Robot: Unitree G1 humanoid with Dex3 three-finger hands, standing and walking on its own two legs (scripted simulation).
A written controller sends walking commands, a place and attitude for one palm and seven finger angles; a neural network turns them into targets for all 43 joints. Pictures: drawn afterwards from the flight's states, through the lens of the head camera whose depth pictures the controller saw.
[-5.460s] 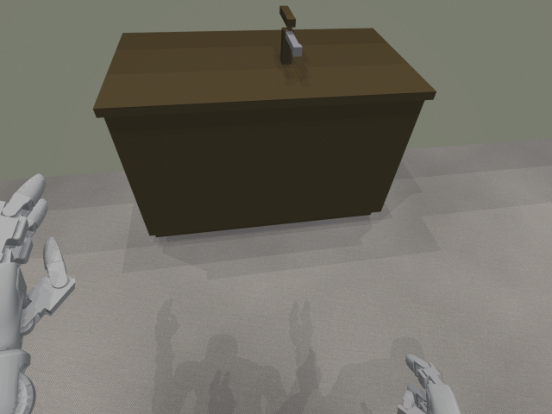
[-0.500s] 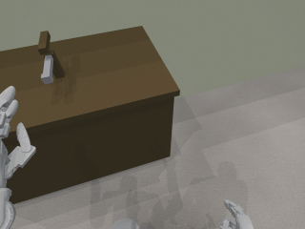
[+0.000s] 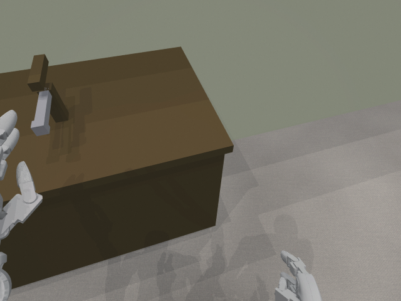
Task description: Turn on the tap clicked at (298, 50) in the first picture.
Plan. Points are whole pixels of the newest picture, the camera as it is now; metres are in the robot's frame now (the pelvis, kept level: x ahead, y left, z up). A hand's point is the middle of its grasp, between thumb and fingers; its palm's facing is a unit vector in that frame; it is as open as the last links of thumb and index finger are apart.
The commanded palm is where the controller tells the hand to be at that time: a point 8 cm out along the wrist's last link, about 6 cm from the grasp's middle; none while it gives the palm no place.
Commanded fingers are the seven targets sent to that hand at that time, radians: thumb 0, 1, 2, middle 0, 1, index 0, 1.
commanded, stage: come to a stop and stand still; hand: left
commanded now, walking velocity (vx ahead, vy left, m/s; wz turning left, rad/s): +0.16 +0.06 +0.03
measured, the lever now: (40, 127) +0.46 +0.41 +0.06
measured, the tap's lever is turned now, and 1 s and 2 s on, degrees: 0 0 0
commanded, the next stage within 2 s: look again from close up in 1.00 s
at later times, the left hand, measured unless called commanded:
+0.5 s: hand (48, 172) +0.26 +0.25 +0.18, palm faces +0.39 -0.82 -0.41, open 7.4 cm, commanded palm +0.20 +0.28 +0.18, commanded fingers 0.00 0.90 0.90 -0.20 -0.30 -0.20 -0.30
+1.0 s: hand (59, 196) +0.23 +0.22 +0.17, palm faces +0.37 -0.85 -0.37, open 7.4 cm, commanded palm +0.17 +0.26 +0.18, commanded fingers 0.00 0.90 0.90 -0.20 -0.30 -0.20 -0.30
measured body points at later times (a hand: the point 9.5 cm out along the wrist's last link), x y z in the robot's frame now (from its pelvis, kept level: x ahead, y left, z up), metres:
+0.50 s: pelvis +0.04 +0.00 +0.00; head +0.07 +0.02 +0.45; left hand +0.23 +0.29 +0.20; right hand +0.22 -0.23 -0.07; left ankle +0.08 +0.11 -0.73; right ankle +0.02 -0.10 -0.72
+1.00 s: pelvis +0.00 -0.02 +0.01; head +0.00 -0.01 +0.46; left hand +0.20 +0.26 +0.19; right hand +0.13 -0.27 -0.09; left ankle +0.07 +0.10 -0.73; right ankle +0.01 -0.11 -0.73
